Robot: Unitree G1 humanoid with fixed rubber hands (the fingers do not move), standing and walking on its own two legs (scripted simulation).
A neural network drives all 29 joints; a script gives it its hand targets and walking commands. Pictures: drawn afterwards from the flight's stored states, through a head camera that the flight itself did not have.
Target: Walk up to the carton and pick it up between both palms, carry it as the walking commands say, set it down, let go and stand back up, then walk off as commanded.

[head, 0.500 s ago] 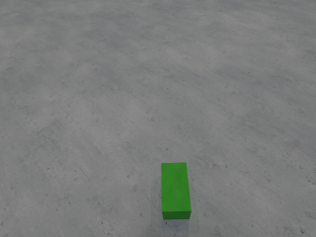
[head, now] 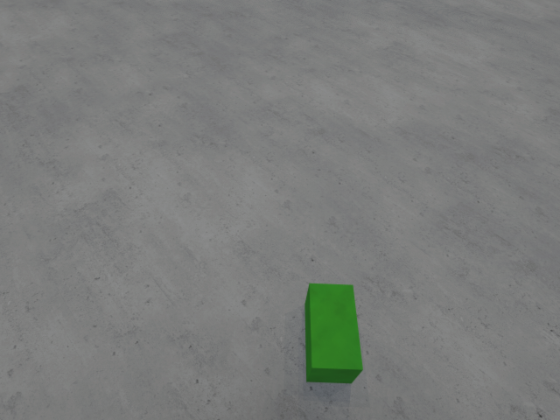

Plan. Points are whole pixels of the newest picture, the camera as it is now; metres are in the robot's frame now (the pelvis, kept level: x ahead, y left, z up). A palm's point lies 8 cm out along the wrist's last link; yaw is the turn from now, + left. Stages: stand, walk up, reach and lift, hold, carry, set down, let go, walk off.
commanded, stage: walk off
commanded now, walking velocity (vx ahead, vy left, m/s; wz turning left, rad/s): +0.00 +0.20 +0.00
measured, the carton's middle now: (330, 332) +0.49 -0.15 -0.68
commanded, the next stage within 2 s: stand in 1.38 s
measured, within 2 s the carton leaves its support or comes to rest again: neither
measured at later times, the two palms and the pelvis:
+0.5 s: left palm out of the picture +0.02 +0.37 -0.09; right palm out of the picture +0.04 -0.17 -0.14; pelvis +0.00 +0.09 +0.02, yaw +0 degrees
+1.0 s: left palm out of the picture +0.07 +0.50 -0.12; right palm out of the picture +0.04 -0.01 -0.13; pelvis +0.00 +0.24 +0.00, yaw -2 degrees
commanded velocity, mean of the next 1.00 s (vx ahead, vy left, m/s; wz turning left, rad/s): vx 0.00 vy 0.20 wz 0.00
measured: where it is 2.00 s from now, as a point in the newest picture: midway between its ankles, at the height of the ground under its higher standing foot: outside the picture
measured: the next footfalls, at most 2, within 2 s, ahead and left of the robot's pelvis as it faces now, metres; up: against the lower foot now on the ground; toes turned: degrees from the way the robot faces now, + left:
right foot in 0.26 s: +0.03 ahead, -0.03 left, +0.00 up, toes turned -9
left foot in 0.68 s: +0.05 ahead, +0.31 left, +0.00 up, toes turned +5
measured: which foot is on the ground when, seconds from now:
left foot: down 0.00-0.26, up 0.28-0.66, down 0.68-1.00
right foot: up 0.00-0.24, down 0.26-0.68, up 0.70-1.00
